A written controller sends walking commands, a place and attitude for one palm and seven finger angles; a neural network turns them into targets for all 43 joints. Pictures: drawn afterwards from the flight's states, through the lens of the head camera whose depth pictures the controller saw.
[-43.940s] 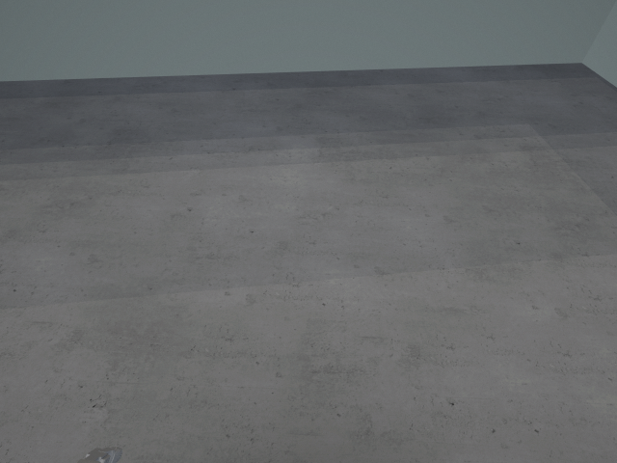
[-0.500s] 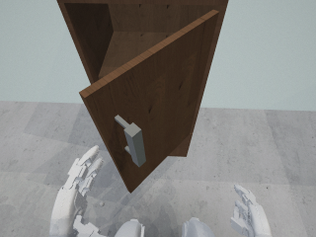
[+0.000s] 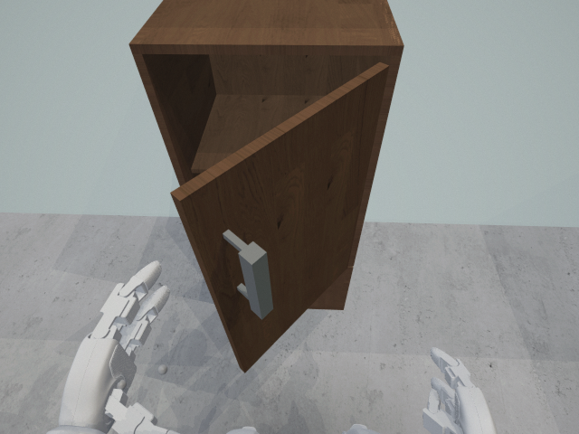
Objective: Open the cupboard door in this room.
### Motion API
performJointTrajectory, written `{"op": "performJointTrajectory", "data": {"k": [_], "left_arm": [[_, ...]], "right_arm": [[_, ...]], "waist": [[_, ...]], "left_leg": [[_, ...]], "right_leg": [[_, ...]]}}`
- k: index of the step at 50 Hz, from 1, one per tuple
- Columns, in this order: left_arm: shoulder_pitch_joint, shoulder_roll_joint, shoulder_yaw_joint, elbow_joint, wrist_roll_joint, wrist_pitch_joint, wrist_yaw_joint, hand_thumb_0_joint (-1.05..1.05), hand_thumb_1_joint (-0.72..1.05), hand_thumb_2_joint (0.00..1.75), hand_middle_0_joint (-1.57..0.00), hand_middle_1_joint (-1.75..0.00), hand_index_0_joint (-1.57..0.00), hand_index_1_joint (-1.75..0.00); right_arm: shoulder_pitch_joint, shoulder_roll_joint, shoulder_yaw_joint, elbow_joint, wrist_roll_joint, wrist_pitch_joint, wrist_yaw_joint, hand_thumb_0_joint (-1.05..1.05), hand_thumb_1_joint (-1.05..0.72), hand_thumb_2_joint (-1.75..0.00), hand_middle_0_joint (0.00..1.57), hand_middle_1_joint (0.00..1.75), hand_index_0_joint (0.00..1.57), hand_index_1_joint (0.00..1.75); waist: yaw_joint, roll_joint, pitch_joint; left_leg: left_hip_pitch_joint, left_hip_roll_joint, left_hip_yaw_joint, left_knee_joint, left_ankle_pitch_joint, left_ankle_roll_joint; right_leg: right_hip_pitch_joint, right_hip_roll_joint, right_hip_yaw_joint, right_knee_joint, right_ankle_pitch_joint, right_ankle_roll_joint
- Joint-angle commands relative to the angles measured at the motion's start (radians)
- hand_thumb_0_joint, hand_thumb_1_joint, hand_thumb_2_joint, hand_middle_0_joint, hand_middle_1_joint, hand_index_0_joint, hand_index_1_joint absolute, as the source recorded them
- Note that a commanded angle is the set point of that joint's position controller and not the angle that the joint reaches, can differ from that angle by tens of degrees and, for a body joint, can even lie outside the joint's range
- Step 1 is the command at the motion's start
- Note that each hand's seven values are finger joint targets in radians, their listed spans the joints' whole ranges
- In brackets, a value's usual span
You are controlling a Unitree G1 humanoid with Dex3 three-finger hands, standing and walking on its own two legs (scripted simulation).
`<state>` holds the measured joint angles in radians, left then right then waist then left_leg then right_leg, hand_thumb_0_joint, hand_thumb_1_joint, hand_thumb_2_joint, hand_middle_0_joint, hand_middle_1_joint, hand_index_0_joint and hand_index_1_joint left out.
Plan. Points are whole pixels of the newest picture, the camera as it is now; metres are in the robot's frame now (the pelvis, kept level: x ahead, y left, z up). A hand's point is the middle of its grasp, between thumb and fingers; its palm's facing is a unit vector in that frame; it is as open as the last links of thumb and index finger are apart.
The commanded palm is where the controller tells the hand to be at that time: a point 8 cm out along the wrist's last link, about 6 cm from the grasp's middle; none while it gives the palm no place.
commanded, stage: draw the hand back to the body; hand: left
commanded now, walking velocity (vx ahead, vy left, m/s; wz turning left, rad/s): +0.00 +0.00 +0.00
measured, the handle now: (247, 275) +0.33 +0.09 +0.04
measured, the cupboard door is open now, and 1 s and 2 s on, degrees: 49 49 49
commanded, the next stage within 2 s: step back with the hand held close in 1.20 s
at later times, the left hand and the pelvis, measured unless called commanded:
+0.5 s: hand (57, 318) +0.20 +0.23 +0.17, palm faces +0.29 -0.87 -0.39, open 12.9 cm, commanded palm +0.16 +0.28 +0.19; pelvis +0.02 +0.02 +0.05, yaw -1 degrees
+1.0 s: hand out of the picture +0.22 +0.27 +0.23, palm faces +0.44 -0.80 -0.40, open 7.7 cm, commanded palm +0.17 +0.31 +0.24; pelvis +0.02 +0.02 +0.07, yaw -2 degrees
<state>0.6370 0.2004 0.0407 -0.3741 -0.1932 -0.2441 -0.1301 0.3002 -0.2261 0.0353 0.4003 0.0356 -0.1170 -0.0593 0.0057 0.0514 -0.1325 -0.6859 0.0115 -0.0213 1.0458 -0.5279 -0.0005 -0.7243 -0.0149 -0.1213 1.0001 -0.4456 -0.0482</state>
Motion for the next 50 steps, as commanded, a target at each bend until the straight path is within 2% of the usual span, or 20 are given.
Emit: {"op": "performJointTrajectory", "data": {"k": [1,3,5,6,7,8,9,10,14,19,27,29,35,38,41,43,44,47,48,50], "left_arm": [[-0.027,0.108,0.103,-0.235,-0.039,-0.070,-0.003,0.00,-0.50,0.30,-0.15,-0.30,-0.15,-0.30],[-0.036,0.117,0.116,-0.243,-0.049,-0.062,-0.009,0.00,-0.43,0.33,-0.15,-0.30,-0.15,-0.30],[-0.034,0.131,0.136,-0.245,-0.059,-0.051,-0.022,0.00,-0.36,0.36,-0.16,-0.30,-0.16,-0.30],[-0.028,0.134,0.144,-0.245,-0.066,-0.040,-0.029,0.00,-0.32,0.37,-0.16,-0.30,-0.16,-0.30],[-0.013,0.314,0.203,-0.283,0.092,0.024,0.101,0.00,-0.29,0.39,-0.16,-0.30,-0.16,-0.30],[0.012,0.243,0.176,-0.286,0.107,0.065,0.158,0.00,-0.26,0.40,-0.16,-0.30,-0.16,-0.30],[0.011,0.190,0.125,-0.290,0.130,0.093,0.186,0.00,-0.22,0.42,-0.16,-0.30,-0.16,-0.30],[0.006,0.189,0.125,-0.281,0.141,0.113,0.209,0.00,-0.18,0.43,-0.16,-0.30,-0.16,-0.30],[-0.019,0.206,0.137,-0.287,0.165,0.137,0.249,0.00,-0.05,0.50,-0.17,-0.30,-0.17,-0.30],[-0.084,0.235,0.187,-0.272,0.175,0.134,0.271,0.00,0.13,0.57,-0.17,-0.30,-0.17,-0.30],[-0.143,0.264,0.268,-0.273,0.170,0.120,0.270,0.00,0.41,0.69,-0.18,-0.30,-0.18,-0.30],[-0.150,0.270,0.291,-0.252,0.166,0.120,0.269,0.00,0.48,0.72,-0.19,-0.30,-0.19,-0.30],[-0.212,0.298,0.352,-0.266,0.161,0.107,0.268,0.00,0.69,0.81,-0.19,-0.30,-0.19,-0.30],[-0.231,0.328,0.401,-0.249,0.154,0.101,0.270,0.00,0.80,0.86,-0.20,-0.30,-0.20,-0.30],[-0.277,0.344,0.433,-0.250,0.148,0.097,0.269,0.00,0.90,0.90,-0.20,-0.30,-0.20,-0.30],[-0.252,0.292,0.388,-0.199,0.149,0.100,0.259,0.00,0.90,0.90,-0.20,-0.30,-0.20,-0.30],[-0.240,0.279,0.376,-0.183,0.145,0.103,0.256,0.00,0.90,0.90,-0.20,-0.30,-0.20,-0.30],[-0.246,0.304,0.394,-0.216,0.147,0.093,0.255,0.00,0.90,0.90,-0.20,-0.30,-0.20,-0.30],[-0.242,0.312,0.398,-0.209,0.148,0.095,0.256,0.00,0.90,0.90,-0.20,-0.30,-0.20,-0.30],[-0.249,0.321,0.407,-0.224,0.147,0.093,0.257,0.00,0.90,0.90,-0.20,-0.30,-0.20,-0.30]], "right_arm": [[-0.092,-0.103,-0.047,-0.167,0.004,-0.081,-0.010,0.00,-0.90,-0.90,0.20,0.30,0.20,0.30],[-0.092,-0.106,-0.046,-0.157,0.005,-0.091,-0.013,0.00,-0.90,-0.90,0.20,0.30,0.20,0.30],[-0.095,-0.107,-0.045,-0.144,0.009,-0.103,-0.015,0.00,-0.90,-0.90,0.20,0.30,0.20,0.30],[-0.095,-0.105,-0.043,-0.139,0.010,-0.107,-0.015,0.00,-0.90,-0.90,0.20,0.30,0.20,0.30],[-0.095,-0.100,-0.056,-0.124,-0.006,-0.082,-0.046,0.00,-0.90,-0.90,0.20,0.30,0.20,0.30],[-0.100,-0.082,-0.044,-0.123,-0.012,-0.077,-0.054,0.00,-0.90,-0.90,0.20,0.30,0.20,0.30],[-0.100,-0.080,-0.035,-0.110,-0.016,-0.073,-0.054,0.00,-0.90,-0.90,0.20,0.30,0.20,0.30],[-0.102,-0.079,-0.033,-0.096,-0.014,-0.069,-0.055,0.00,-0.90,-0.90,0.20,0.30,0.20,0.30],[-0.134,-0.086,-0.026,-0.070,-0.023,-0.070,-0.062,0.00,-0.90,-0.90,0.20,0.30,0.20,0.30],[-0.159,-0.090,-0.014,-0.030,-0.028,-0.088,-0.064,0.00,-0.90,-0.90,0.20,0.30,0.20,0.30],[-0.188,-0.095,-0.017,0.026,-0.038,-0.101,-0.046,0.00,-0.90,-0.90,0.20,0.30,0.20,0.30],[-0.199,-0.095,-0.017,0.039,-0.040,-0.099,-0.042,0.00,-0.90,-0.90,0.20,0.30,0.20,0.30],[-0.211,-0.100,-0.024,0.063,-0.043,-0.089,-0.030,0.00,-0.90,-0.90,0.20,0.30,0.20,0.30],[-0.220,-0.103,-0.031,0.072,-0.045,-0.083,-0.030,0.00,-0.90,-0.90,0.20,0.30,0.20,0.30],[-0.227,-0.103,-0.035,0.079,-0.043,-0.073,-0.027,0.00,-0.90,-0.90,0.20,0.30,0.20,0.30],[-0.228,-0.106,-0.038,0.085,-0.042,-0.067,-0.023,0.00,-0.90,-0.90,0.20,0.30,0.20,0.30],[-0.229,-0.106,-0.040,0.084,-0.040,-0.062,-0.020,0.00,-0.90,-0.90,0.20,0.30,0.20,0.30],[-0.231,-0.108,-0.045,0.081,-0.043,-0.060,-0.017,0.00,-0.90,-0.90,0.20,0.30,0.20,0.30],[-0.237,-0.110,-0.046,0.084,-0.043,-0.057,-0.019,0.00,-0.90,-0.90,0.20,0.30,0.20,0.30],[-0.238,-0.106,-0.046,0.080,-0.045,-0.056,-0.019,0.00,-0.90,-0.90,0.20,0.30,0.20,0.30]], "waist": [[0.008,-0.021,-0.073],[0.010,-0.036,-0.088],[0.014,-0.001,-0.074],[0.016,-0.015,-0.072],[0.061,-0.029,-0.105],[0.041,-0.007,-0.057],[0.035,0.037,-0.024],[0.031,0.039,0.001],[0.033,-0.038,0.016],[0.043,0.002,0.076],[0.056,0.017,0.079],[0.060,0.000,0.097],[0.065,0.051,0.095],[0.070,0.008,0.090],[0.068,0.020,0.096],[0.065,0.022,0.130],[0.062,-0.004,0.142],[0.069,-0.004,0.086],[0.071,0.016,0.091],[0.071,-0.005,0.082]], "left_leg": [[0.019,-0.030,-0.013,-0.198,0.144,0.018],[0.043,-0.027,-0.019,-0.215,0.172,0.019],[0.068,-0.026,-0.017,-0.233,0.195,0.017],[0.077,-0.025,-0.018,-0.241,0.207,0.018],[0.118,-0.004,0.004,-0.289,0.229,0.025],[0.136,-0.016,0.010,-0.306,0.228,0.025],[0.167,-0.012,0.012,-0.323,0.246,0.026],[0.192,-0.007,0.008,-0.338,0.268,0.026],[0.287,0.003,0.002,-0.414,0.317,0.032],[0.366,0.007,-0.010,-0.520,0.330,0.025],[0.484,0.017,-0.005,-0.626,0.480,0.012],[0.495,0.020,-0.007,-0.648,0.504,0.008],[0.546,0.023,-0.005,-0.687,0.563,-0.001],[0.555,0.022,0.002,-0.696,0.551,0.004],[0.567,0.020,0.011,-0.702,0.547,0.008],[0.563,0.023,0.010,-0.711,0.542,0.008],[0.567,0.025,0.011,-0.716,0.529,0.010],[0.580,0.018,0.016,-0.714,0.532,0.018],[0.580,0.019,0.019,-0.712,0.532,0.017],[0.579,0.014,0.017,-0.714,0.524,0.019]], "right_leg": [[0.200,0.012,0.104,-0.242,0.020,0.025],[0.230,0.016,0.093,-0.246,0.058,0.025],[0.246,0.016,0.089,-0.254,0.100,0.025],[0.257,0.017,0.084,-0.259,0.119,0.026],[0.317,-0.013,0.139,-0.314,0.131,0.014],[0.317,-0.018,0.133,-0.349,0.122,0.017],[0.320,-0.019,0.112,-0.353,0.147,0.019],[0.324,-0.016,0.098,-0.360,0.172,0.020],[0.398,-0.012,0.082,-0.414,0.220,0.028],[0.472,-0.011,0.071,-0.480,0.218,0.024],[0.601,-0.006,0.070,-0.556,0.337,0.022],[0.624,-0.005,0.067,-0.573,0.354,0.021],[0.666,0.000,0.073,-0.608,0.386,0.019],[0.686,0.002,0.077,-0.629,0.399,0.018],[0.688,0.002,0.084,-0.641,0.410,0.021],[0.676,0.002,0.081,-0.652,0.396,0.019],[0.669,0.003,0.081,-0.655,0.387,0.023],[0.701,0.002,0.089,-0.656,0.407,0.023],[0.702,-0.001,0.090,-0.659,0.409,0.021],[0.710,0.001,0.093,-0.662,0.411,0.023]]}}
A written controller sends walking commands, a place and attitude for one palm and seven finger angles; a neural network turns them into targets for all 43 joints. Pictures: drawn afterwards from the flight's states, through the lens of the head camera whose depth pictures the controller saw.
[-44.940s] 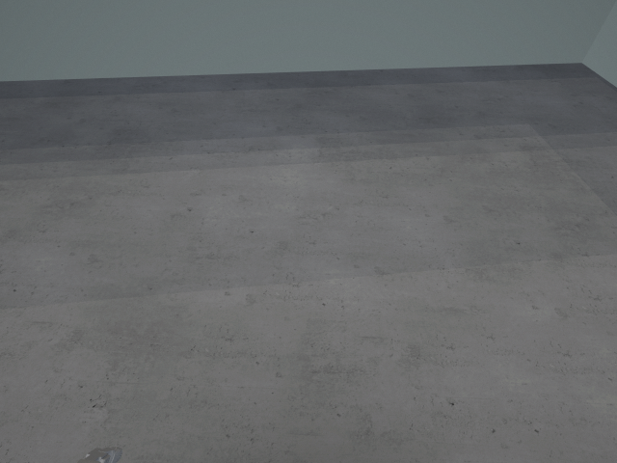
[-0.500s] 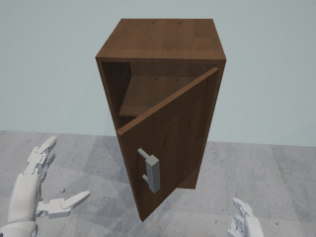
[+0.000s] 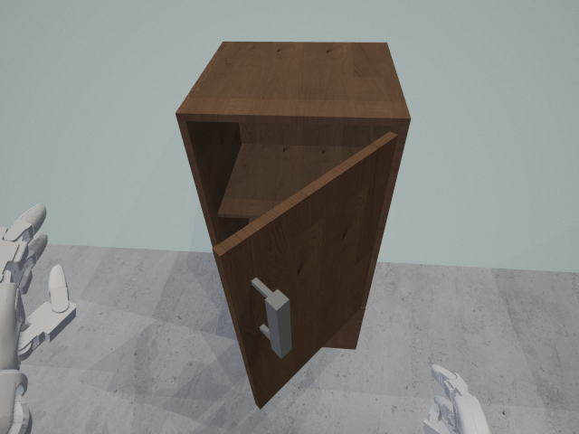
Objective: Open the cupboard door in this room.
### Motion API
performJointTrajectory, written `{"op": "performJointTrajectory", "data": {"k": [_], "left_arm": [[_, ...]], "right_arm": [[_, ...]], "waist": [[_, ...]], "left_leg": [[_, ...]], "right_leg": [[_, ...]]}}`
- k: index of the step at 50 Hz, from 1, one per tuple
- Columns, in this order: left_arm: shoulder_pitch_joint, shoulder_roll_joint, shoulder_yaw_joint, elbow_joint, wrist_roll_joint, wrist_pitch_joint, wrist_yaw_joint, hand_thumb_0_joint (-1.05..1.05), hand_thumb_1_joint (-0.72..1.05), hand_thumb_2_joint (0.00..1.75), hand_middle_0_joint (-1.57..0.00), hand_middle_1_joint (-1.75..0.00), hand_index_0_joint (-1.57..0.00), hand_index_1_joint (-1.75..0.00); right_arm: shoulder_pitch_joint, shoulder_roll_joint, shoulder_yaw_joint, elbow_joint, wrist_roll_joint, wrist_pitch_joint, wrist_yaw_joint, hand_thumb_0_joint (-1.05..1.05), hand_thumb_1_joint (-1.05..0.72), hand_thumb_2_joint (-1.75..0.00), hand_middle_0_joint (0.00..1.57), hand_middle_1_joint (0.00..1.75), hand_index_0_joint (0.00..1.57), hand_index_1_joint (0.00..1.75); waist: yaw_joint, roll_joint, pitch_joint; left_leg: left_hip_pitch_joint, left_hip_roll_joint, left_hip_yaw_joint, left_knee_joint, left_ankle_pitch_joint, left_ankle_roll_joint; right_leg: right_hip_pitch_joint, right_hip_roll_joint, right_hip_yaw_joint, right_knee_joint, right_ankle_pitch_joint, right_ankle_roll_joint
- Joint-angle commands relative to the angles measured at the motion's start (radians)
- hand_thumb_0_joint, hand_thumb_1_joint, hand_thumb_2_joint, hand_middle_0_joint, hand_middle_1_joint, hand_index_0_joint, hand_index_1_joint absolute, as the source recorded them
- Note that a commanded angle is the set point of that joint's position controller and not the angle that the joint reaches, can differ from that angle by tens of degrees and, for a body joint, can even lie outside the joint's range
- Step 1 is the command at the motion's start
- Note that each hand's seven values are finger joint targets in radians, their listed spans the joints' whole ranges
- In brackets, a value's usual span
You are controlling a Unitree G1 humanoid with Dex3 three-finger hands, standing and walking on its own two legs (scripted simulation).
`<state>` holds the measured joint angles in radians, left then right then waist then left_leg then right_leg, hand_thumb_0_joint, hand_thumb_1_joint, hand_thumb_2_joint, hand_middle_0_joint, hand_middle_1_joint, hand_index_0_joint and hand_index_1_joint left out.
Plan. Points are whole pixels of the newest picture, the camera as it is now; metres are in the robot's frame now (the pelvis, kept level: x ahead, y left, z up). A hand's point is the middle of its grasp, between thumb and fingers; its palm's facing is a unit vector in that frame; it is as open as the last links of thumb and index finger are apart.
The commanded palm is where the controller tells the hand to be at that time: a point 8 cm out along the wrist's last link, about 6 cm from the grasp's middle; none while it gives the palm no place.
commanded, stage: draw the hand back to the body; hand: left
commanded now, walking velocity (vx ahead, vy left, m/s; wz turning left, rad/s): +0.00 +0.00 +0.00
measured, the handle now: (270, 317) +0.30 +0.08 -0.03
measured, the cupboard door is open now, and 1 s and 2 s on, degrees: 49 49 49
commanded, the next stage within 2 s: step back with the hand held close in 0.20 s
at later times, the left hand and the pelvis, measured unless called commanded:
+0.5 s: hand (69, 310) +0.18 +0.26 +0.16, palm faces +0.42 -0.78 -0.46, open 7.4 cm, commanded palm +0.12 +0.30 +0.17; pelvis -0.02 +0.00 +0.00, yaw +0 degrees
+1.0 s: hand (21, 366) +0.13 +0.28 +0.15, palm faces +0.43 -0.76 -0.48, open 7.4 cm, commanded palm +0.06 +0.32 +0.17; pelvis -0.08 +0.02 -0.02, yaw -1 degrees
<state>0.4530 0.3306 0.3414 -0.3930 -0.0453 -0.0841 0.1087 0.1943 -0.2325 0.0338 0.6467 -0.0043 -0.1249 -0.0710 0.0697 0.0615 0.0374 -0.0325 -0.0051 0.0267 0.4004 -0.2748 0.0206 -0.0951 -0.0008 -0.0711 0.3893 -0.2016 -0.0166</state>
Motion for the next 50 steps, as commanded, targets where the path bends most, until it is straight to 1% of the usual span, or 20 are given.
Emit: {"op": "performJointTrajectory", "data": {"k": [1,3,13,15,16,17,18,19,20,24,25,27,28,30,34,37,38,42,46,50], "left_arm": [[-0.075,0.195,0.106,-0.222,0.000,-0.070,0.019,0.00,0.90,0.90,-0.20,-0.30,-0.20,-0.30],[-0.083,0.218,0.125,-0.222,0.002,-0.071,0.023,0.00,0.90,0.90,-0.20,-0.30,-0.20,-0.30],[-0.087,0.184,0.096,-0.173,0.001,-0.077,0.018,0.00,0.90,0.90,-0.20,-0.30,-0.20,-0.30],[-0.087,0.191,0.103,-0.179,-0.002,-0.080,0.018,0.00,0.90,0.90,-0.20,-0.30,-0.20,-0.30],[-0.183,0.220,0.115,-0.229,0.000,-0.088,0.021,0.00,0.90,0.90,-0.20,-0.30,-0.20,-0.30],[-0.222,0.313,0.224,-0.235,0.007,-0.125,0.031,0.00,0.90,0.90,-0.20,-0.30,-0.20,-0.30],[-0.213,0.291,0.207,-0.201,0.014,-0.134,0.026,0.00,0.90,0.90,-0.20,-0.30,-0.20,-0.30],[-0.088,0.234,0.169,-0.140,0.012,-0.130,0.020,0.00,0.90,0.90,-0.20,-0.30,-0.20,-0.30],[-0.034,0.207,0.145,-0.143,0.012,-0.130,0.015,0.00,0.90,0.90,-0.20,-0.30,-0.20,-0.30],[0.050,0.219,0.157,-0.223,0.007,-0.142,0.023,0.00,0.90,0.90,-0.20,-0.30,-0.20,-0.30],[0.066,0.232,0.173,-0.234,0.007,-0.141,0.027,0.00,0.90,0.90,-0.20,-0.30,-0.20,-0.30],[0.080,0.250,0.194,-0.254,0.003,-0.140,0.031,0.00,0.90,0.90,-0.20,-0.30,-0.20,-0.30],[0.083,0.268,0.213,-0.261,0.003,-0.139,0.035,0.00,0.90,0.90,-0.20,-0.30,-0.20,-0.30],[0.092,0.260,0.207,-0.272,0.002,-0.137,0.037,0.00,0.90,0.90,-0.20,-0.30,-0.20,-0.30],[0.085,0.257,0.203,-0.285,0.009,-0.138,0.042,0.00,0.90,0.90,-0.20,-0.30,-0.20,-0.30],[0.080,0.255,0.206,-0.290,0.019,-0.147,0.048,0.00,0.90,0.90,-0.20,-0.30,-0.20,-0.30],[0.076,0.251,0.205,-0.292,0.024,-0.149,0.049,0.00,0.90,0.90,-0.20,-0.30,-0.20,-0.30],[0.043,0.238,0.204,-0.296,0.044,-0.163,0.057,0.00,0.90,0.90,-0.20,-0.30,-0.20,-0.30],[0.013,0.238,0.204,-0.307,0.050,-0.174,0.061,0.00,0.90,0.90,-0.20,-0.30,-0.20,-0.30],[0.011,0.252,0.210,-0.346,0.041,-0.192,0.070,0.00,0.90,0.90,-0.20,-0.30,-0.20,-0.30]], "right_arm": [[-0.136,-0.099,-0.046,-0.168,-0.003,-0.049,-0.008,0.00,-0.90,-0.90,0.20,0.30,0.20,0.30],[-0.139,-0.099,-0.044,-0.162,-0.005,-0.053,-0.012,0.00,-0.90,-0.90,0.20,0.30,0.20,0.30],[-0.144,-0.094,-0.046,-0.149,-0.004,-0.064,-0.015,0.00,-0.90,-0.90,0.20,0.30,0.20,0.30],[-0.144,-0.093,-0.048,-0.149,-0.004,-0.067,-0.015,0.00,-0.90,-0.90,0.20,0.30,0.20,0.30],[-0.152,-0.094,-0.047,-0.146,-0.003,-0.070,-0.017,0.00,-0.90,-0.90,0.20,0.30,0.20,0.30],[-0.122,-0.111,-0.045,-0.184,0.011,-0.048,-0.018,0.00,-0.90,-0.90,0.20,0.30,0.20,0.30],[-0.116,-0.098,-0.045,-0.174,0.007,-0.032,-0.017,0.00,-0.90,-0.90,0.20,0.30,0.20,0.30],[-0.120,-0.104,-0.051,-0.170,0.000,-0.023,-0.016,0.00,-0.90,-0.90,0.20,0.30,0.20,0.30],[-0.119,-0.109,-0.055,-0.175,-0.003,-0.014,-0.013,0.00,-0.90,-0.90,0.20,0.30,0.20,0.30],[-0.118,-0.122,-0.067,-0.198,-0.003,0.006,-0.016,0.00,-0.90,-0.90,0.20,0.30,0.20,0.30],[-0.120,-0.120,-0.070,-0.204,-0.003,0.013,-0.018,0.00,-0.90,-0.90,0.20,0.30,0.20,0.30],[-0.123,-0.119,-0.078,-0.217,0.001,0.025,-0.021,0.00,-0.90,-0.90,0.20,0.30,0.20,0.30],[-0.129,-0.118,-0.080,-0.218,0.002,0.029,-0.024,0.00,-0.90,-0.90,0.20,0.30,0.20,0.30],[-0.123,-0.118,-0.084,-0.230,0.006,0.038,-0.026,0.00,-0.90,-0.90,0.20,0.30,0.20,0.30],[-0.127,-0.121,-0.086,-0.246,0.008,0.041,-0.030,0.00,-0.90,-0.90,0.20,0.30,0.20,0.30],[-0.118,-0.128,-0.087,-0.252,0.007,0.036,-0.029,0.00,-0.90,-0.90,0.20,0.30,0.20,0.30],[-0.125,-0.132,-0.087,-0.255,0.008,0.034,-0.029,0.00,-0.90,-0.90,0.20,0.30,0.20,0.30],[-0.101,-0.135,-0.089,-0.265,0.005,0.021,-0.028,0.00,-0.90,-0.90,0.20,0.30,0.20,0.30],[-0.081,-0.135,-0.089,-0.263,0.005,0.010,-0.024,0.00,-0.90,-0.90,0.20,0.30,0.20,0.30],[-0.064,-0.131,-0.086,-0.249,0.002,-0.002,-0.021,0.00,-0.90,-0.90,0.20,0.30,0.20,0.30]], "waist": [[0.007,0.005,-0.092],[0.009,0.020,-0.083],[0.004,-0.005,-0.025],[0.005,-0.018,-0.040],[-0.001,0.005,-0.060],[-0.050,-0.037,0.030],[-0.052,-0.046,0.033],[-0.054,-0.062,0.012],[-0.054,-0.050,-0.029],[-0.055,0.011,-0.168],[-0.053,0.000,-0.190],[-0.053,-0.036,-0.209],[-0.051,-0.027,-0.224],[-0.054,-0.032,-0.222],[-0.051,-0.006,-0.170],[-0.051,0.000,-0.132],[-0.050,0.034,-0.122],[-0.058,0.013,-0.078],[-0.069,-0.033,-0.064],[-0.075,-0.064,-0.087]], "left_leg": [[-0.067,0.030,-0.025,-0.064,0.265,-0.001],[-0.073,0.028,-0.030,-0.069,0.252,-0.003],[-0.075,0.027,-0.027,-0.082,0.174,0.003],[-0.066,0.026,-0.022,-0.078,0.161,0.007],[-0.059,0.022,-0.023,-0.077,0.152,0.009],[-0.140,0.034,-0.042,-0.032,0.078,0.021],[-0.151,0.027,-0.057,-0.016,0.051,0.020],[-0.131,0.029,-0.049,0.007,0.072,0.020],[-0.118,0.031,-0.044,0.014,0.099,0.018],[-0.130,0.053,-0.050,-0.010,0.237,0.009],[-0.139,0.059,-0.053,-0.012,0.273,0.008],[-0.157,0.066,-0.057,0.002,0.326,0.005],[-0.161,0.065,-0.060,0.005,0.347,0.002],[-0.178,0.071,-0.062,0.014,0.367,-0.001],[-0.256,0.083,-0.082,-0.015,0.254,0.011],[-0.374,0.107,-0.110,-0.064,0.058,0.037],[-0.418,0.111,-0.123,-0.084,-0.008,0.045],[-0.591,0.132,-0.141,-0.109,-0.252,0.074],[-0.597,0.104,-0.131,-0.033,-0.326,0.074],[-0.460,0.062,-0.117,0.085,-0.287,0.047]], "right_leg": [[0.076,-0.013,0.048,-0.056,0.165,-0.008],[0.079,-0.014,0.048,-0.062,0.154,-0.012],[0.040,-0.010,0.055,-0.101,0.071,-0.008],[0.038,-0.012,0.062,-0.106,0.059,-0.004],[0.040,-0.014,0.068,-0.110,0.051,-0.004],[-0.090,-0.060,0.172,-0.170,0.052,-0.005],[-0.104,-0.085,0.173,-0.184,0.019,-0.011],[-0.131,-0.095,0.173,-0.187,0.019,-0.013],[-0.124,-0.099,0.162,-0.173,0.046,-0.015],[-0.031,-0.089,0.113,-0.056,0.235,-0.009],[-0.013,-0.082,0.104,-0.032,0.271,-0.004],[-0.003,-0.078,0.106,0.003,0.342,-0.002],[0.006,-0.080,0.107,0.019,0.373,-0.004],[0.002,-0.079,0.110,0.044,0.408,-0.004],[-0.029,-0.064,0.111,0.062,0.274,0.003],[-0.014,-0.049,0.119,0.097,0.157,0.011],[0.005,-0.042,0.117,0.114,0.138,0.011],[0.056,-0.036,0.131,0.180,0.079,0.019],[-0.020,-0.065,0.182,0.123,-0.034,0.004],[-0.187,-0.114,0.223,0.017,-0.186,-0.026]]}}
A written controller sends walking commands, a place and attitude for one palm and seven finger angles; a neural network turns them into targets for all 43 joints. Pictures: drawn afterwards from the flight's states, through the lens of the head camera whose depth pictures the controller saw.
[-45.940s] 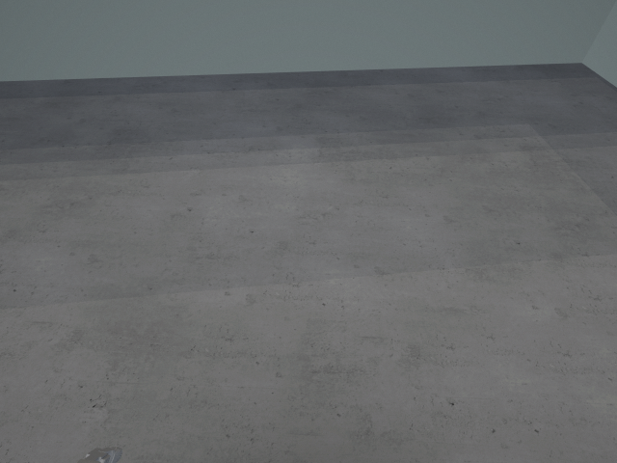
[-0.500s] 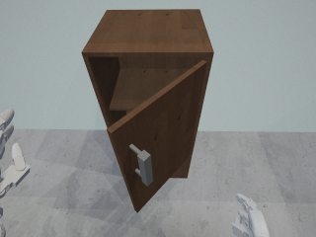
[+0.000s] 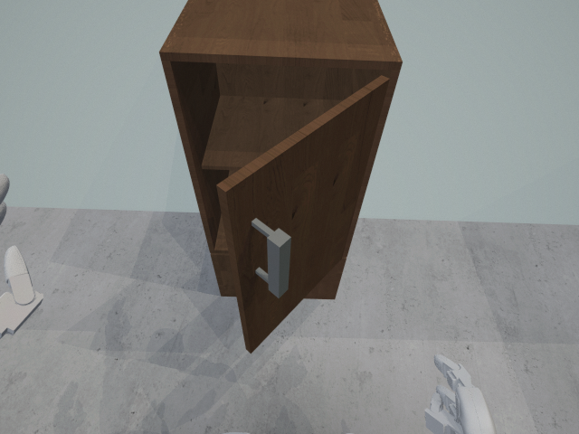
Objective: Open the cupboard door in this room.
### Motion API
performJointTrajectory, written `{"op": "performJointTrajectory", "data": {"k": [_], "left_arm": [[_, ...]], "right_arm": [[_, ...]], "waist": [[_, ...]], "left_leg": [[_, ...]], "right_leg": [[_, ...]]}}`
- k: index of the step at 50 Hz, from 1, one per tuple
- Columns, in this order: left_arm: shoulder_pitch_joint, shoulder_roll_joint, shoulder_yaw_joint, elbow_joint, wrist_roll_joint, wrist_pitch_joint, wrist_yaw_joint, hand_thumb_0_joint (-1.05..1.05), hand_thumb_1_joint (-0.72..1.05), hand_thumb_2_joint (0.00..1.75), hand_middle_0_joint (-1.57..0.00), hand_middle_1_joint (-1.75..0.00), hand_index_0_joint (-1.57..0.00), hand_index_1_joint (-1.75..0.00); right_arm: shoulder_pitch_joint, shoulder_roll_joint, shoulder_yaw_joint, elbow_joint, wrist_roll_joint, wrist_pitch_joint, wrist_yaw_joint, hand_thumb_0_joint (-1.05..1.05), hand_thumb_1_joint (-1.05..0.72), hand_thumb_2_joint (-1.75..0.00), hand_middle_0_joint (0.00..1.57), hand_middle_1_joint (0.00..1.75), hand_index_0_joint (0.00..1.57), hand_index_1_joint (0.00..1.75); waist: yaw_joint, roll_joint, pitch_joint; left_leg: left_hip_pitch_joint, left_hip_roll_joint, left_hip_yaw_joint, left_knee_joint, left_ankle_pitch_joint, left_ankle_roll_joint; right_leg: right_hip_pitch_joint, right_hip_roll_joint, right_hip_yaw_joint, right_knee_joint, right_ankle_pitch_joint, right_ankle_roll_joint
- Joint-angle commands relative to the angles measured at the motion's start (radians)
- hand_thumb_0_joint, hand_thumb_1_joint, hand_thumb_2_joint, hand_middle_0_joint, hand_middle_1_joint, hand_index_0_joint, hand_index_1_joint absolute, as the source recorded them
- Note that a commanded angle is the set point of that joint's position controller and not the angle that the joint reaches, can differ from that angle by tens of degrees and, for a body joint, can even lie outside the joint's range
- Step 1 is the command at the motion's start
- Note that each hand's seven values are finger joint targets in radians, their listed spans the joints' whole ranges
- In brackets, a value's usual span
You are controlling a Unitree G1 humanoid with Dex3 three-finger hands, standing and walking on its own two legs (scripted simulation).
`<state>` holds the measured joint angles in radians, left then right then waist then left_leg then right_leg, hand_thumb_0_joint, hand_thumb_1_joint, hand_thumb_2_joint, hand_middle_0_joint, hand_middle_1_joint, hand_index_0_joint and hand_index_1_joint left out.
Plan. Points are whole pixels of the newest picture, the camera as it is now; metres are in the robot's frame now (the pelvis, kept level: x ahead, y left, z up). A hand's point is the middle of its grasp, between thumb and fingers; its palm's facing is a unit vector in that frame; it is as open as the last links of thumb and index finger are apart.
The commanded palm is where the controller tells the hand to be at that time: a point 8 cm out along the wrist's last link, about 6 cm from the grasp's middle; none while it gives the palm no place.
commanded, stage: step back with the hand held close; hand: left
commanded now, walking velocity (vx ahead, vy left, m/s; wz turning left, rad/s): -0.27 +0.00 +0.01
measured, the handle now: (269, 258) +0.38 +0.06 -0.01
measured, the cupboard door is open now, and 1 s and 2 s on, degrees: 49 49 49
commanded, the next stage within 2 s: stop stepping back and stand still in 0.68 s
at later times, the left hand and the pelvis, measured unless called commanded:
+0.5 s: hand (37, 356) +0.15 +0.23 +0.17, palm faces +0.31 -0.80 -0.51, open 7.4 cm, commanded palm +0.08 +0.29 +0.19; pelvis -0.05 -0.02 +0.01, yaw +1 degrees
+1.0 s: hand out of the picture +0.00 +0.21 +0.18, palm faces +0.35 -0.80 -0.48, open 7.4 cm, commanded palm -0.05 +0.26 +0.19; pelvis -0.20 -0.04 +0.01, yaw -1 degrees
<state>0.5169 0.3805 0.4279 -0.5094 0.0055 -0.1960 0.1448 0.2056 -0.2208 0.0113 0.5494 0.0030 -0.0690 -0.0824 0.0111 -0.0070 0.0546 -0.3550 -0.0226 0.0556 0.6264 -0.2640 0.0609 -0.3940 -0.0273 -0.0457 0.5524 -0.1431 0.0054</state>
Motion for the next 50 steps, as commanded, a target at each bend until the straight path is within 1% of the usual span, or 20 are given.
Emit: {"op": "performJointTrajectory", "data": {"k": [1,3,6,11,16,20,22,24,26,27,28,31,34,39,42,43,45,46,48,50], "left_arm": [[-0.050,0.205,0.123,-0.245,-0.012,-0.086,0.037,0.00,0.90,0.90,-0.20,-0.30,-0.20,-0.30],[-0.045,0.218,0.136,-0.266,-0.015,-0.092,0.044,0.00,0.90,0.90,-0.20,-0.30,-0.20,-0.30],[-0.016,0.202,0.161,-0.254,0.007,-0.099,0.044,0.00,0.90,0.90,-0.20,-0.30,-0.20,-0.30],[0.015,0.179,0.135,-0.195,-0.011,-0.100,0.023,0.00,0.90,0.90,-0.20,-0.30,-0.20,-0.30],[-0.009,0.214,0.108,-0.230,-0.036,-0.092,0.014,0.00,0.90,0.90,-0.20,-0.30,-0.20,-0.30],[0.068,0.262,0.152,-0.236,-0.057,-0.071,0.012,0.00,0.90,0.90,-0.20,-0.30,-0.20,-0.30],[0.071,0.276,0.166,-0.224,-0.059,-0.070,0.015,0.00,0.90,0.90,-0.20,-0.30,-0.20,-0.30],[0.055,0.286,0.190,-0.222,-0.052,-0.066,0.023,0.00,0.90,0.90,-0.20,-0.30,-0.20,-0.30],[0.049,0.262,0.166,-0.216,-0.043,-0.058,0.023,0.00,0.90,0.90,-0.20,-0.30,-0.20,-0.30],[0.037,0.265,0.160,-0.228,-0.042,-0.063,0.025,0.00,0.90,0.90,-0.20,-0.30,-0.20,-0.30],[0.021,0.237,0.123,-0.245,-0.034,-0.074,0.022,0.00,0.90,0.90,-0.20,-0.30,-0.20,-0.30],[0.052,0.254,0.155,-0.267,-0.044,-0.080,0.009,0.00,0.90,0.90,-0.20,-0.30,-0.20,-0.30],[0.042,0.211,0.109,-0.278,-0.047,-0.069,0.017,0.00,0.90,0.90,-0.20,-0.30,-0.20,-0.30],[-0.048,0.208,0.086,-0.267,-0.050,-0.017,0.030,0.00,0.90,0.90,-0.20,-0.30,-0.20,-0.30],[0.021,0.224,0.107,-0.279,-0.061,-0.007,0.033,0.00,0.90,0.90,-0.20,-0.30,-0.20,-0.30],[0.054,0.247,0.128,-0.294,-0.059,-0.009,0.028,0.00,0.90,0.90,-0.20,-0.30,-0.20,-0.30],[0.081,0.311,0.174,-0.313,-0.068,-0.031,0.022,0.00,0.90,0.90,-0.20,-0.30,-0.20,-0.30],[0.024,0.341,0.207,-0.345,-0.073,-0.043,0.034,0.00,0.90,0.90,-0.20,-0.30,-0.20,-0.30],[-0.035,0.271,0.157,-0.273,-0.073,-0.024,0.024,0.00,0.90,0.90,-0.20,-0.30,-0.20,-0.30],[0.019,0.221,0.131,-0.157,-0.057,-0.015,0.032,0.00,0.90,0.90,-0.20,-0.30,-0.20,-0.30]], "right_arm": [[-0.073,-0.140,-0.062,-0.148,-0.006,-0.062,-0.010,0.00,-0.90,-0.90,0.20,0.30,0.20,0.30],[-0.083,-0.142,-0.059,-0.145,-0.011,-0.065,-0.014,0.00,-0.90,-0.90,0.20,0.30,0.20,0.30],[-0.092,-0.144,-0.063,-0.151,-0.014,-0.078,-0.019,0.00,-0.90,-0.90,0.20,0.30,0.20,0.30],[-0.093,-0.131,-0.065,-0.116,-0.028,-0.096,0.000,0.00,-0.90,-0.90,0.20,0.30,0.20,0.30],[-0.103,-0.123,-0.070,-0.080,-0.014,-0.083,0.013,0.00,-0.90,-0.90,0.20,0.30,0.20,0.30],[-0.126,-0.104,-0.070,-0.112,0.001,-0.050,0.014,0.00,-0.90,-0.90,0.20,0.30,0.20,0.30],[-0.136,-0.092,-0.073,-0.110,0.012,-0.036,0.010,0.00,-0.90,-0.90,0.20,0.30,0.20,0.30],[-0.146,-0.069,-0.059,-0.115,-0.002,-0.024,0.003,0.00,-0.90,-0.90,0.20,0.30,0.20,0.30],[-0.135,-0.078,-0.043,-0.105,-0.009,-0.012,-0.010,0.00,-0.90,-0.90,0.20,0.30,0.20,0.30],[-0.134,-0.093,-0.045,-0.093,-0.009,-0.013,-0.019,0.00,-0.90,-0.90,0.20,0.30,0.20,0.30],[-0.177,-0.121,-0.062,-0.103,-0.006,-0.020,-0.030,0.00,-0.90,-0.90,0.20,0.30,0.20,0.30],[-0.109,-0.128,-0.081,-0.117,-0.033,-0.066,-0.008,0.00,-0.90,-0.90,0.20,0.30,0.20,0.30],[-0.083,-0.117,-0.078,-0.077,-0.020,-0.104,0.008,0.00,-0.90,-0.90,0.20,0.30,0.20,0.30],[-0.132,-0.119,-0.066,-0.051,-0.026,-0.121,0.009,0.00,-0.90,-0.90,0.20,0.30,0.20,0.30],[-0.124,-0.114,-0.054,-0.080,-0.017,-0.111,0.013,0.00,-0.90,-0.90,0.20,0.30,0.20,0.30],[-0.114,-0.112,-0.056,-0.088,-0.019,-0.104,0.011,0.00,-0.90,-0.90,0.20,0.30,0.20,0.30],[-0.109,-0.083,-0.044,-0.076,-0.025,-0.078,0.016,0.00,-0.90,-0.90,0.20,0.30,0.20,0.30],[-0.121,-0.087,-0.035,-0.068,-0.038,-0.077,0.015,0.00,-0.90,-0.90,0.20,0.30,0.20,0.30],[-0.089,-0.093,-0.047,-0.057,0.003,-0.088,0.008,0.00,-0.90,-0.90,0.20,0.30,0.20,0.30],[-0.104,-0.081,-0.035,-0.046,0.001,-0.092,-0.008,0.00,-0.90,-0.90,0.20,0.30,0.20,0.30]], "waist": [[-0.017,0.007,-0.111],[-0.018,0.084,-0.109],[0.001,0.239,-0.140],[-0.003,0.139,-0.091],[-0.008,0.054,-0.367],[-0.016,-0.070,-0.296],[-0.006,-0.146,-0.210],[-0.006,-0.136,-0.162],[-0.024,-0.056,-0.142],[-0.029,0.045,-0.163],[-0.009,0.257,-0.144],[0.005,0.275,-0.267],[0.007,0.140,-0.257],[-0.007,0.198,-0.177],[0.000,0.256,-0.190],[-0.002,0.230,-0.188],[-0.008,-0.116,-0.183],[-0.001,-0.130,-0.162],[-0.017,-0.191,-0.167],[-0.022,-0.091,-0.095]], "left_leg": [[-0.097,0.075,-0.143,-0.122,-0.285,0.001],[-0.115,0.108,-0.190,-0.206,-0.312,0.007],[-0.374,0.270,-0.358,-0.471,-0.459,0.066],[-0.173,0.242,-0.285,-0.322,0.014,0.066],[0.272,0.145,-0.113,-0.109,0.613,-0.017],[0.162,0.051,-0.053,-0.014,0.235,-0.042],[0.064,-0.017,-0.064,0.213,-0.088,-0.062],[-0.028,0.027,-0.112,0.198,-0.152,-0.065],[0.037,0.032,-0.084,-0.079,-0.021,-0.061],[0.102,0.043,-0.082,-0.235,0.195,-0.054],[0.063,0.163,-0.211,-0.305,0.400,-0.017],[0.031,0.338,-0.356,-0.367,0.471,0.093],[0.210,0.326,-0.282,-0.291,0.617,0.109],[0.058,0.287,-0.259,-0.463,0.048,0.081],[0.016,0.176,-0.173,-0.494,-0.257,-0.013],[0.025,0.101,-0.108,-0.417,-0.237,-0.054],[0.176,-0.007,-0.025,0.126,-0.031,-0.102],[0.061,0.022,-0.056,0.289,-0.015,-0.095],[-0.072,0.031,-0.092,0.355,-0.017,-0.090],[-0.010,0.070,-0.064,0.109,-0.037,-0.059]], "right_leg": [[0.066,-0.095,0.192,-0.154,-0.265,-0.052],[0.070,-0.058,0.147,-0.100,-0.266,-0.035],[0.369,0.075,0.047,0.256,-0.079,0.015],[0.236,0.070,0.085,0.098,-0.127,-0.010],[0.169,-0.021,0.165,-0.028,0.444,-0.020],[0.111,-0.132,0.264,-0.175,0.410,-0.063],[0.018,-0.240,0.335,-0.279,0.315,-0.143],[0.071,-0.261,0.316,-0.235,0.423,-0.179],[0.094,-0.156,0.209,-0.149,0.480,-0.103],[0.102,-0.083,0.154,-0.086,0.409,-0.048],[0.116,0.018,0.093,-0.011,0.192,-0.001],[0.143,0.098,0.102,0.357,-0.312,0.000],[0.007,0.070,0.117,0.381,-0.330,0.003],[0.121,0.082,0.052,0.307,-0.365,0.003],[0.275,0.115,-0.051,-0.047,-0.377,-0.031],[0.289,0.099,-0.045,-0.219,-0.335,-0.048],[-0.028,-0.215,0.294,-0.456,-0.383,-0.169],[-0.045,-0.322,0.340,-0.440,-0.242,-0.218],[0.059,-0.246,0.266,-0.330,-0.200,-0.167],[0.081,-0.214,0.184,-0.269,-0.084,-0.137]]}}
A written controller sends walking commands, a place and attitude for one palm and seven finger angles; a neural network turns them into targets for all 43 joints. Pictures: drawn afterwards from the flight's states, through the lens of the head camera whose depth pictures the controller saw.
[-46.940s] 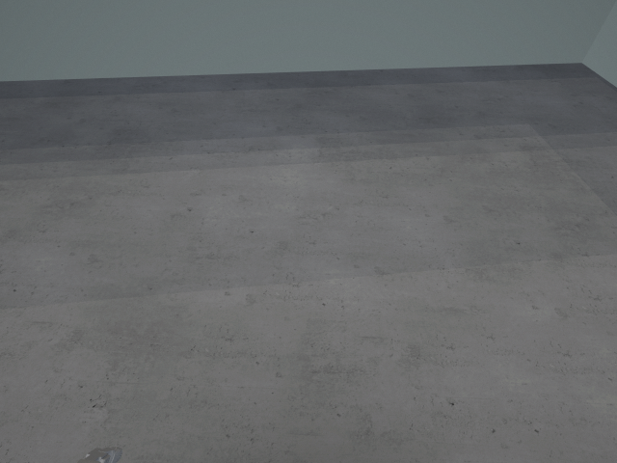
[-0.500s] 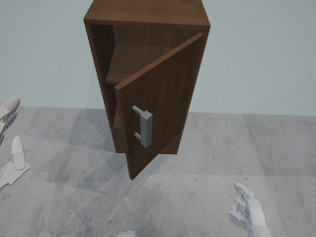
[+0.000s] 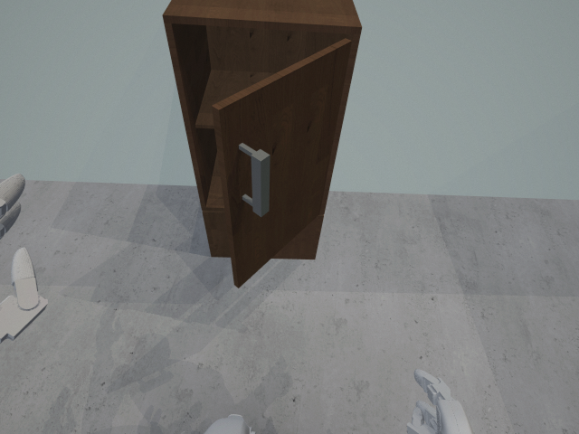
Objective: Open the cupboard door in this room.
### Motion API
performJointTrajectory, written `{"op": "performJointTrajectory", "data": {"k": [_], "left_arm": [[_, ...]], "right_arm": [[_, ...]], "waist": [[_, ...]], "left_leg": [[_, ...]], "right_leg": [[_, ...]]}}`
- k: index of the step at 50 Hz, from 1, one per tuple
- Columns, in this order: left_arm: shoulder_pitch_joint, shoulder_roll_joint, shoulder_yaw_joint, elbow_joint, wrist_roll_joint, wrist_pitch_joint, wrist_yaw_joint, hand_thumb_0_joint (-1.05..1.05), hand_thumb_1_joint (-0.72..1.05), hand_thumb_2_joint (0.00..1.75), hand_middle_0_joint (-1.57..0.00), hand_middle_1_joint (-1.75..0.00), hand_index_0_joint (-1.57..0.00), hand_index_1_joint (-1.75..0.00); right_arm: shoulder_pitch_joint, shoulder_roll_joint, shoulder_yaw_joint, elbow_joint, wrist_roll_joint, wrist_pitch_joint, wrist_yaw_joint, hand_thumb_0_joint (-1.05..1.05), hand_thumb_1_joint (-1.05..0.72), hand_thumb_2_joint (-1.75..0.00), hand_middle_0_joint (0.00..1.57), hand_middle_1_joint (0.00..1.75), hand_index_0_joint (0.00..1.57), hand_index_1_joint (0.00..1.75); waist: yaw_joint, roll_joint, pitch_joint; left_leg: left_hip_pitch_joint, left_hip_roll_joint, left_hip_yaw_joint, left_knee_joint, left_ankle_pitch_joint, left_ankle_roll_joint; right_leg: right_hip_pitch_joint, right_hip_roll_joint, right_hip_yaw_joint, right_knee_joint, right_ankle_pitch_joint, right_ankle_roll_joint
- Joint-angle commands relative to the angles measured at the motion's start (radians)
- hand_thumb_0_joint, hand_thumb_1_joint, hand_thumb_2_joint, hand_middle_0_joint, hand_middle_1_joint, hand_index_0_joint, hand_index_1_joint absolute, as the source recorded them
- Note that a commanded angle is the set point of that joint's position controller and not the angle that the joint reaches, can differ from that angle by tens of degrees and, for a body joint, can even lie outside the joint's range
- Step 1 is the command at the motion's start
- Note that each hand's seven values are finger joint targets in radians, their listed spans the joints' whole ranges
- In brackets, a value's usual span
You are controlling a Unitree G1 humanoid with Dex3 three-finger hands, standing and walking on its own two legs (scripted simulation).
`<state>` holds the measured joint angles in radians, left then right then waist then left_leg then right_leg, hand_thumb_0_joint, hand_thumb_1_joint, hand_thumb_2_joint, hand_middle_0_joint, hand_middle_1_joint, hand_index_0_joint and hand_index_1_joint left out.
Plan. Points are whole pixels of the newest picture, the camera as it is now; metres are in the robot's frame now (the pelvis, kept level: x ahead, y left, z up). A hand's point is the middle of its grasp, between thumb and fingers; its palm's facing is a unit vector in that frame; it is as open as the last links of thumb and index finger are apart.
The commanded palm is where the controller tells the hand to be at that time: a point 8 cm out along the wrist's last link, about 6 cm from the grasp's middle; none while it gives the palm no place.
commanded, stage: stop stepping back and stand still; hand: left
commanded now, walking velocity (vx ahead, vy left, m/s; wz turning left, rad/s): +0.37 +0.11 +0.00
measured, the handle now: (253, 180) +0.58 +0.12 -0.02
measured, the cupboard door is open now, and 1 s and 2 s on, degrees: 49 49 49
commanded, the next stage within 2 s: let the arm hang, fingers relaxed in 0.48 s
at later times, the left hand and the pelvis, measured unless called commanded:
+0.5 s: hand out of the picture +0.15 +0.27 +0.17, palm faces +0.45 -0.78 -0.44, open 7.4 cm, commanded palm +0.10 +0.30 +0.18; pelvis -0.04 +0.00 +0.00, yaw +1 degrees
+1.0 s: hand out of the picture -0.13 +0.17 -0.18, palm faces +0.07 -0.99 -0.14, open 7.2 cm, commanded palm none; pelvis -0.08 -0.01 +0.00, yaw +3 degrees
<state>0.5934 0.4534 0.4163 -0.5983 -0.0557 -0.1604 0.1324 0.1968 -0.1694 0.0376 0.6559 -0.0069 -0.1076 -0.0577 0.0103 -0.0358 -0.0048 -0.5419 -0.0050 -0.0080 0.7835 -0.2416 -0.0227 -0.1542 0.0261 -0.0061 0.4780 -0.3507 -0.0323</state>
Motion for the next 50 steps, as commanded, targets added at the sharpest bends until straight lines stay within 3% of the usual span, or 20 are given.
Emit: {"op": "performJointTrajectory", "data": {"k": [1,3,6,8,10,12,15,16,18,23,28,29,31,33,35,37,39,42,46,50], "left_arm": [[-0.081,0.142,0.133,-0.048,0.009,-0.056,0.046,0.00,0.90,0.90,-0.20,-0.30,-0.20,-0.30],[-0.127,0.133,0.103,-0.042,0.016,-0.067,0.044,0.00,0.90,0.90,-0.20,-0.30,-0.20,-0.30],[-0.091,0.149,0.125,-0.012,0.020,-0.080,0.044,0.00,0.90,0.90,-0.20,-0.30,-0.20,-0.30],[-0.134,0.161,0.115,-0.126,0.022,-0.101,0.032,0.00,0.90,0.90,-0.20,-0.30,-0.20,-0.30],[-0.091,0.149,0.114,-0.125,0.027,-0.100,0.033,0.00,0.90,0.90,-0.20,-0.30,-0.20,-0.30],[-0.082,0.145,0.121,-0.123,0.031,-0.101,0.036,0.00,0.90,0.90,-0.20,-0.30,-0.20,-0.30],[-0.037,0.160,0.145,-0.081,0.016,-0.104,0.035,0.00,0.90,0.90,-0.20,-0.30,-0.20,-0.30],[-0.053,0.161,0.150,-0.080,0.013,-0.105,0.038,0.00,0.90,0.90,-0.20,-0.30,-0.20,-0.30],[-0.112,0.155,0.145,-0.064,0.018,-0.108,0.040,0.00,0.90,0.90,-0.20,-0.30,-0.20,-0.30],[-0.112,0.123,0.103,0.004,0.026,-0.109,0.024,0.00,0.90,0.90,-0.20,-0.30,-0.20,-0.30],[-0.109,0.121,0.087,-0.044,0.025,-0.101,0.019,0.00,0.90,0.90,-0.20,-0.30,-0.20,-0.30],[-0.180,-0.059,-0.289,0.756,0.107,0.064,-0.117,0.00,0.90,0.90,-0.20,-0.30,-0.20,-0.30],[-0.186,-0.089,-0.293,0.828,0.089,0.146,-0.137,0.00,0.90,0.90,-0.20,-0.30,-0.20,-0.30],[-0.257,-0.050,-0.304,0.923,0.096,0.146,-0.138,0.00,0.90,0.90,-0.20,-0.30,-0.20,-0.30],[-0.318,-0.021,-0.317,1.045,0.094,0.145,-0.137,0.00,0.90,0.90,-0.20,-0.30,-0.20,-0.30],[-0.389,0.002,-0.335,1.168,0.089,0.150,-0.132,0.00,0.90,0.90,-0.20,-0.30,-0.20,-0.30],[-0.425,-0.010,-0.357,1.279,0.083,0.158,-0.125,0.00,0.90,0.90,-0.20,-0.30,-0.20,-0.30],[-0.363,-0.031,-0.370,1.439,0.075,0.161,-0.125,0.00,0.90,0.90,-0.20,-0.30,-0.20,-0.30],[-0.283,-0.058,-0.365,1.588,0.072,0.155,-0.126,0.00,0.90,0.90,-0.20,-0.30,-0.20,-0.30],[-0.280,-0.080,-0.372,1.663,0.067,0.146,-0.123,0.00,0.90,0.90,-0.20,-0.30,-0.20,-0.30]], "right_arm": [[-0.085,-0.141,-0.057,-0.145,0.008,-0.058,-0.038,0.00,-0.90,-0.90,0.20,0.30,0.20,0.30],[-0.070,-0.167,-0.069,-0.139,0.009,-0.075,-0.051,0.00,-0.90,-0.90,0.20,0.30,0.20,0.30],[-0.037,-0.183,-0.071,-0.155,0.011,-0.081,-0.053,0.00,-0.90,-0.90,0.20,0.30,0.20,0.30],[-0.051,-0.176,-0.066,-0.154,0.000,-0.086,-0.044,0.00,-0.90,-0.90,0.20,0.30,0.20,0.30],[-0.051,-0.180,-0.066,-0.152,-0.004,-0.096,-0.036,0.00,-0.90,-0.90,0.20,0.30,0.20,0.30],[-0.065,-0.182,-0.066,-0.162,-0.004,-0.097,-0.030,0.00,-0.90,-0.90,0.20,0.30,0.20,0.30],[-0.052,-0.158,-0.080,-0.162,0.004,-0.081,-0.019,0.00,-0.90,-0.90,0.20,0.30,0.20,0.30],[-0.045,-0.156,-0.080,-0.151,0.006,-0.076,-0.019,0.00,-0.90,-0.90,0.20,0.30,0.20,0.30],[-0.054,-0.151,-0.074,-0.150,0.005,-0.074,-0.020,0.00,-0.90,-0.90,0.20,0.30,0.20,0.30],[-0.057,-0.166,-0.066,-0.155,-0.003,-0.087,-0.038,0.00,-0.90,-0.90,0.20,0.30,0.20,0.30],[-0.072,-0.165,-0.062,-0.171,-0.004,-0.095,-0.036,0.00,-0.90,-0.90,0.20,0.30,0.20,0.30],[-0.115,-0.342,-0.121,0.092,0.007,-0.091,0.053,0.00,-0.90,-0.90,0.20,0.30,0.20,0.30],[-0.049,-0.248,-0.100,0.081,0.008,0.008,0.055,0.00,-0.90,-0.90,0.20,0.30,0.20,0.30],[-0.058,-0.258,-0.086,0.078,-0.005,0.037,0.056,0.00,-0.90,-0.90,0.20,0.30,0.20,0.30],[-0.082,-0.264,-0.084,0.108,-0.013,0.059,0.059,0.00,-0.90,-0.90,0.20,0.30,0.20,0.30],[-0.080,-0.261,-0.080,0.152,-0.018,0.085,0.060,0.00,-0.90,-0.90,0.20,0.30,0.20,0.30],[-0.063,-0.237,-0.071,0.195,-0.023,0.103,0.060,0.00,-0.90,-0.90,0.20,0.30,0.20,0.30],[-0.064,-0.229,-0.061,0.251,-0.023,0.106,0.052,0.00,-0.90,-0.90,0.20,0.30,0.20,0.30],[-0.030,-0.216,-0.068,0.317,-0.017,0.106,0.039,0.00,-0.90,-0.90,0.20,0.30,0.20,0.30],[0.034,-0.196,-0.072,0.377,-0.010,0.110,0.031,0.00,-0.90,-0.90,0.20,0.30,0.20,0.30]], "waist": [[-0.028,-0.033,-0.023],[-0.031,0.051,-0.016],[-0.027,0.122,-0.064],[-0.027,0.234,-0.102],[-0.018,0.205,-0.064],[-0.015,0.168,-0.016],[-0.024,-0.073,-0.010],[-0.024,-0.081,-0.004],[-0.031,-0.026,0.003],[-0.017,0.171,-0.033],[-0.010,0.098,-0.072],[-0.036,0.117,-0.001],[-0.010,0.059,-0.108],[-0.008,-0.090,-0.082],[-0.013,-0.140,-0.033],[-0.030,-0.108,0.020],[-0.041,0.027,0.048],[-0.011,0.184,0.049],[0.004,0.211,-0.001],[-0.018,0.083,0.027]], "left_leg": [[0.237,0.043,0.031,-0.182,-0.026,0.035],[0.348,0.048,0.026,-0.337,-0.029,0.059],[0.372,0.141,-0.126,-0.344,0.200,0.119],[0.378,0.175,-0.205,-0.418,0.217,0.124],[0.295,0.209,-0.223,-0.462,0.082,0.145],[0.184,0.151,-0.125,-0.447,-0.061,0.104],[0.194,0.019,0.016,-0.121,-0.047,0.033],[0.190,0.019,0.015,-0.047,-0.044,0.026],[0.210,0.037,0.001,-0.116,-0.047,0.029],[0.385,0.116,-0.100,-0.399,0.260,0.066],[0.332,0.112,-0.094,-0.441,0.125,0.065],[0.203,0.128,-0.131,-0.283,0.328,0.083],[0.239,0.135,-0.129,-0.289,0.238,0.081],[0.205,0.125,-0.171,-0.314,0.133,0.092],[0.219,0.086,-0.141,-0.294,0.057,0.083],[0.278,0.049,-0.099,-0.262,0.033,0.065],[0.308,0.054,-0.105,-0.298,0.023,0.058],[0.229,0.094,-0.179,-0.466,-0.087,0.071],[0.242,0.086,-0.166,-0.496,-0.157,0.068],[0.320,0.076,-0.120,-0.429,-0.039,0.063]], "right_leg": [[-0.152,-0.246,0.120,-0.168,0.123,-0.078],[-0.172,-0.187,0.077,-0.101,0.027,-0.034],[-0.135,-0.063,0.027,0.061,0.223,0.016],[-0.141,-0.031,-0.041,0.160,0.064,0.037],[-0.098,-0.024,-0.037,0.119,-0.043,0.037],[-0.023,-0.043,-0.019,-0.019,0.022,0.021],[-0.123,-0.242,0.282,-0.253,-0.063,-0.086],[-0.134,-0.285,0.298,-0.263,0.000,-0.113],[-0.118,-0.265,0.213,-0.201,0.169,-0.101],[-0.117,-0.057,0.031,-0.038,0.217,0.027],[-0.027,-0.054,0.034,-0.089,0.176,0.034],[-0.126,-0.114,0.012,0.048,0.306,0.005],[-0.119,-0.109,0.030,0.024,0.128,0.002],[-0.104,-0.099,0.038,0.003,0.058,-0.012],[-0.154,-0.142,0.083,-0.077,-0.004,-0.037],[-0.226,-0.178,0.117,-0.144,-0.070,-0.067],[-0.244,-0.164,0.108,-0.143,-0.097,-0.069],[-0.115,-0.103,0.068,-0.094,-0.052,-0.031],[-0.038,-0.106,0.063,-0.122,-0.018,-0.039],[-0.099,-0.134,0.073,-0.197,-0.040,-0.050]]}}
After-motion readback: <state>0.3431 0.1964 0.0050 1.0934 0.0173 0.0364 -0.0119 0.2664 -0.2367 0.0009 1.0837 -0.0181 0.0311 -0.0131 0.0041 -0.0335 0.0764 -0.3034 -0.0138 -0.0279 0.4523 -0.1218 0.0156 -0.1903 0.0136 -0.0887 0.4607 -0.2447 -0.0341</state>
